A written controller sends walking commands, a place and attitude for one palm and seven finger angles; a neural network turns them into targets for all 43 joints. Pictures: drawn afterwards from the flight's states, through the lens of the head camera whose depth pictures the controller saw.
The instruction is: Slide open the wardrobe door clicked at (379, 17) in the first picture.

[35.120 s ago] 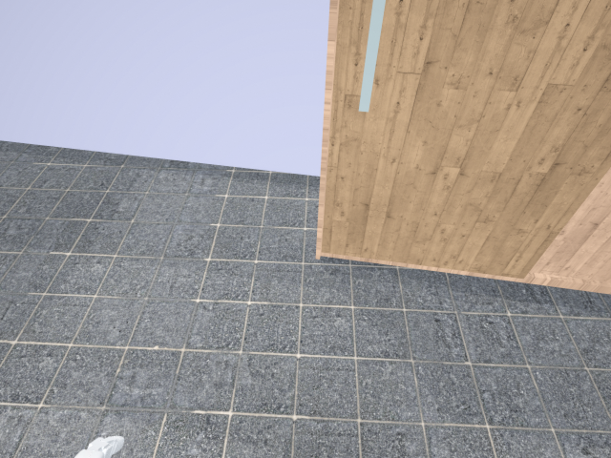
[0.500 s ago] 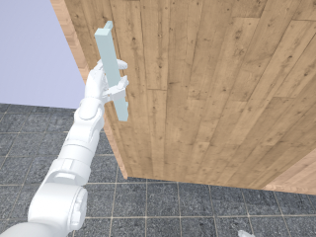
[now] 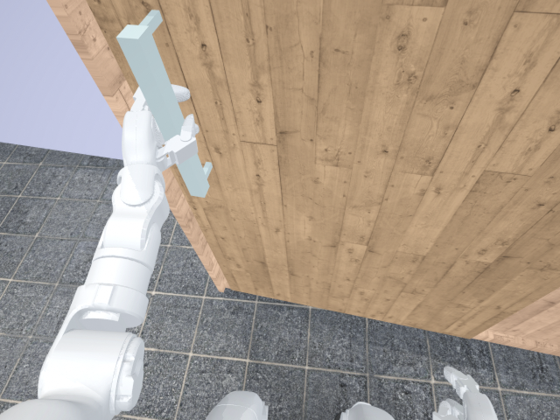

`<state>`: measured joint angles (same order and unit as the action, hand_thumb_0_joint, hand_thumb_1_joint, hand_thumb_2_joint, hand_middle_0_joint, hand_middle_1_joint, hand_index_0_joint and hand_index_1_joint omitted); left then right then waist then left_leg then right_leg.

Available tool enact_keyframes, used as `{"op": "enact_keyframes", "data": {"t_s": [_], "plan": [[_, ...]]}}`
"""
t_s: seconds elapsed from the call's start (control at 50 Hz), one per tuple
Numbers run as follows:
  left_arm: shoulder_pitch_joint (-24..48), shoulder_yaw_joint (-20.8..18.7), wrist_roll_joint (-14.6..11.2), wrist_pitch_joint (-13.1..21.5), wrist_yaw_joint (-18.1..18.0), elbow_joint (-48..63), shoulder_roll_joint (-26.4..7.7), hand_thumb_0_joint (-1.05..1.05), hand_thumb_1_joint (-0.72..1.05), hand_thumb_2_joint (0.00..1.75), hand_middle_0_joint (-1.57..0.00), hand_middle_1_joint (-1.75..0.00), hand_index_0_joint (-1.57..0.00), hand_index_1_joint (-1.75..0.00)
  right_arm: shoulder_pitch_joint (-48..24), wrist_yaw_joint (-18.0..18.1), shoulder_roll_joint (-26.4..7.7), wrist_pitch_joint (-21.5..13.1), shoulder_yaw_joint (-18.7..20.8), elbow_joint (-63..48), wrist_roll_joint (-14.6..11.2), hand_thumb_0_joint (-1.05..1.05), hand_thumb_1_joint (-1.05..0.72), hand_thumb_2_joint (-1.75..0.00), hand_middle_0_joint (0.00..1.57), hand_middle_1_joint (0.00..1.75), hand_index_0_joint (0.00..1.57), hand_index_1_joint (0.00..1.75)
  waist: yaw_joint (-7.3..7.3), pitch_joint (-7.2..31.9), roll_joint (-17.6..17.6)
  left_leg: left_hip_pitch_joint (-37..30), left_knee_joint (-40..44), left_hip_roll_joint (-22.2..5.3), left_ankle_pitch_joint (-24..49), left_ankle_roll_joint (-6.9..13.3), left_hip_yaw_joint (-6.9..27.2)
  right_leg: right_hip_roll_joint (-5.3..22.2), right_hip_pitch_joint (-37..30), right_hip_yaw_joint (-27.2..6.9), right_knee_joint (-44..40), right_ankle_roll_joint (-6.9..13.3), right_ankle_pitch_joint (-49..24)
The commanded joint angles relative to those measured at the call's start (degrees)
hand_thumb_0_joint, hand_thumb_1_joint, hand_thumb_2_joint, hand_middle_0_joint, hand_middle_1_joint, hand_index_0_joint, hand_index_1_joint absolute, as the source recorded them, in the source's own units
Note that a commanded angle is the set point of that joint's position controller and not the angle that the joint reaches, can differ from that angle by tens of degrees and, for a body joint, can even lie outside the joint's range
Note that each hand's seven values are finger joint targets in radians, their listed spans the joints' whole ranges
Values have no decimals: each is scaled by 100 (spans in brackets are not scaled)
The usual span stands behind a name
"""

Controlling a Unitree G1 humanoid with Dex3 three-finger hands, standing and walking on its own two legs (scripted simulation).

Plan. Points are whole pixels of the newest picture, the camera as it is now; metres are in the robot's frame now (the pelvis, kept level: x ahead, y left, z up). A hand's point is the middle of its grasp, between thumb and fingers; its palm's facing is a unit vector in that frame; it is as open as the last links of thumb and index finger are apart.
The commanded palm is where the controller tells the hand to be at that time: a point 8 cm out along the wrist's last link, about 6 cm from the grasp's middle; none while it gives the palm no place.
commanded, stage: step sideways, sliding the door along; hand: left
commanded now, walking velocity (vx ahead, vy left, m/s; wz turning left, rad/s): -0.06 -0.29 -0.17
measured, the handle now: (180, 120) +0.48 +0.20 +0.13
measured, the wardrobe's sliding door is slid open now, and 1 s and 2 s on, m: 0.04 0.34 0.60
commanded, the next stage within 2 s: none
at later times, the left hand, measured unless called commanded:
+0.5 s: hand (269, 148) +0.43 +0.06 +0.14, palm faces +0.36 -0.92 -0.18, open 6.8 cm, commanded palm +0.39 +0.04 +0.15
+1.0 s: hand (410, 171) +0.40 -0.12 +0.14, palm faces +0.16 -0.97 -0.17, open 6.4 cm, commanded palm +0.37 -0.12 +0.14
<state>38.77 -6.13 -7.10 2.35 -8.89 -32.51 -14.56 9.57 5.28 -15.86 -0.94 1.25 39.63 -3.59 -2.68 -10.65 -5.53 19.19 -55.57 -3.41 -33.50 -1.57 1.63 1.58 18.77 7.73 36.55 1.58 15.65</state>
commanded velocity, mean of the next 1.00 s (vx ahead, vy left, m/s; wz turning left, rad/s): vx -0.27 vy -0.27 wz -0.17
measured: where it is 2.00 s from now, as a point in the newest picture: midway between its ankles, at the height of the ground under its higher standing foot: outside the picture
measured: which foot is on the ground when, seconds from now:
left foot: up 0.00-0.04, down 0.06-0.42, up 0.44-0.62, down 0.64-1.00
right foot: down 0.00-0.06, up 0.08-0.38, down 0.40-0.64, up 0.66-0.98, down 1.00-1.00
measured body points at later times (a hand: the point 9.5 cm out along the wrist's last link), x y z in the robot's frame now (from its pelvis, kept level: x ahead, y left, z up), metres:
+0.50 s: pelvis +0.06 -0.15 +0.00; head +0.16 -0.18 +0.44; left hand +0.40 +0.11 +0.15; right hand +0.30 -0.33 -0.11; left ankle +0.00 +0.04 -0.67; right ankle +0.14 -0.26 -0.72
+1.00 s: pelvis +0.05 -0.27 +0.00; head +0.12 -0.28 +0.45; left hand +0.38 -0.07 +0.15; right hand +0.24 -0.44 -0.10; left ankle +0.05 -0.04 -0.72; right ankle +0.07 -0.41 -0.72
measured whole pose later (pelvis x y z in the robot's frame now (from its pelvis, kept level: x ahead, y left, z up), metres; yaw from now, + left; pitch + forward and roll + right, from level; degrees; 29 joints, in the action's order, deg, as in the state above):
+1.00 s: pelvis +0.05 -0.27 +0.00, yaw -6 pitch -2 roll -2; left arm 10.7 -3.9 -2.0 6.0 -7.9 3.3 -11.8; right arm 7.0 -0.9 -7.4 -5.6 -2.1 30.4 -1.4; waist -6.3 -12.4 -4.0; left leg 10.8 -32.1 -18.1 -16.2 -9.2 -7.7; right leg 1.7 16.9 3.9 34.1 -1.9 11.8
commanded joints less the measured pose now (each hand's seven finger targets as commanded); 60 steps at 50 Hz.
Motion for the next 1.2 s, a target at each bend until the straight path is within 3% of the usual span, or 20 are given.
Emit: {"op": "enact_keyframes", "data": {"t_s": [0.0,0.04,0.06,0.1,0.28,0.36,0.4,0.46,0.54,0.58,0.6,0.62,0.64,0.74,0.9,0.96,1.0,1.04,1.08,1.18], "plan": [[2529,1522,336,822,547,2919,756,0,90,90,-45,-140,-45,-140,-227,67,-185,-364,68,-773,110,0,-90,-90,20,30,20,30,798,2797,1093,-1243,2905,-355,2244,50,-289,971,-1182,-848,503,398,-4206],[2522,1745,239,921,620,3547,916,0,90,90,-45,-140,-45,-140,-242,-68,-473,-335,263,-1045,179,0,-90,-90,20,30,20,30,545,3206,-1153,-3639,2845,-2746,8069,1051,2192,42,1674,-773,2381,-278,1432],[2383,1680,325,907,618,3268,981,0,90,90,-45,-140,-45,-140,-313,-254,-473,-288,249,-1091,128,0,-90,-90,20,30,20,30,419,3349,-863,-3824,2695,-2927,8000,1309,2014,163,1825,-1242,3114,-195,1744],[2576,1780,389,905,682,3803,1018,0,90,90,-45,-140,-45,-140,-417,-352,-397,-354,295,-1166,155,0,-90,-90,20,30,20,30,536,3126,-292,-3743,2426,-2615,7493,1261,1229,171,2118,-1172,2948,-192,1519],[1317,1530,485,800,682,4443,694,0,90,90,-45,-140,-45,-140,-327,-511,-315,-678,275,-1555,159,0,-90,-90,20,30,20,30,548,2774,-1547,-3897,2216,-1646,8209,385,-550,-279,1168,-99,572,-320,155],[603,1210,550,957,623,4901,239,0,90,90,-45,-140,-45,-140,-606,-525,-148,-708,92,-1675,14,0,-90,-90,20,30,20,30,374,2789,-625,-2105,1017,-1210,5896,156,-862,-31,-1183,-230,-944,-189,-2839],[-210,706,627,872,498,5040,-391,0,90,90,-45,-140,-45,-140,-927,-367,154,-735,-7,-1746,64,0,-90,-90,20,30,20,30,121,2924,1859,96,-774,139,-626,-8,-606,1745,-2055,-2240,-831,597,-7503],[-656,797,539,935,444,5765,-105,0,90,90,-45,-140,-45,-140,-698,-281,131,-792,-38,-1409,105,0,-90,-90,20,30,20,30,148,3004,1988,567,-998,-37,-793,-126,0,1772,-2241,-2333,-649,838,-6728],[-667,988,595,1249,246,6337,217,0,90,90,-45,-140,-45,-140,-735,-329,175,-641,-90,-1326,102,0,-90,-90,20,30,20,30,348,3236,1978,29,1046,50,241,-192,-299,1445,-2438,-1722,-373,744,-6775],[-622,1366,564,1394,312,6502,460,0,90,90,-45,-140,-45,-140,-672,-333,62,-532,-30,-1383,139,0,-90,-90,20,30,20,30,508,3340,1216,-1438,2503,-358,2296,-114,-379,1191,-1366,-1241,85,434,-5206],[-485,1570,514,1442,388,6636,559,0,90,90,-45,-140,-45,-140,-671,-341,-67,-500,71,-1463,183,0,-90,-90,20,30,20,30,593,3290,564,-2672,2978,-1244,4726,277,342,792,51,-957,660,17,-2781],[-531,1718,499,1429,464,6749,728,0,90,90,-45,-140,-45,-140,-775,-397,-349,-562,225,-1704,203,0,-90,-90,20,30,20,30,390,3349,-938,-3401,3052,-3012,7986,1133,2038,129,1499,-791,2021,-385,1142],[-456,1696,704,1409,477,6560,819,0,90,90,-45,-140,-45,-140,-696,-500,-377,-618,230,-1741,257,0,-90,-90,20,30,20,30,304,3472,-481,-3260,2853,-3185,8108,1456,1931,129,1514,-1359,2961,-279,1841],[-346,1799,813,1051,474,5971,982,0,90,90,-45,-140,-45,-140,-547,-679,-394,-692,282,-1603,227,0,-90,-90,20,30,20,30,378,2535,-1244,-3355,2695,-2181,7513,785,-73,142,2137,-788,2823,-361,1183],[-822,1049,748,1045,456,5414,316,0,90,90,-45,-140,-45,-140,-594,-543,-214,-718,163,-1662,267,0,-90,-90,20,30,20,30,420,2491,-1441,-2911,2629,-1970,7018,382,-841,-292,355,-122,226,-409,366],[-910,934,775,1111,424,5556,63,0,90,90,-45,-140,-45,-140,-673,-506,-24,-750,54,-1638,113,0,-90,-90,20,30,20,30,291,2614,-369,-2078,1597,-1330,4547,315,-1063,-59,-976,-227,-1371,-330,-2221],[-1147,574,815,1037,350,5730,-565,0,90,90,-45,-140,-45,-140,-1122,-359,279,-762,-78,-1741,162,0,-90,-90,20,30,20,30,16,2653,2253,204,-509,47,-813,407,-896,1674,-1532,-2278,-1267,491,-6716],[-1476,784,708,1036,354,5887,-195,0,90,90,-45,-140,-45,-140,-770,-318,227,-847,-77,-1480,223,0,-90,-90,20,30,20,30,-67,2993,2658,383,-1607,80,-855,-60,-26,1660,-1603,-2118,-1056,577,-6274],[-1074,629,650,1170,203,6120,-74,0,90,90,-45,-140,-45,-140,-812,-274,387,-798,-152,-1259,219,0,-90,-90,20,30,20,30,124,3128,2036,1066,-822,-48,-502,-215,-122,1545,-2885,-1925,-674,949,-6447],[-897,-28,624,1136,161,5518,-611,0,90,90,-45,-140,-45,-140,-653,-153,131,-431,-41,-1192,254,0,-90,-90,20,30,20,30,193,3285,1608,-148,1412,114,679,-168,-713,1235,-2129,-1616,-690,816,-5287]]}}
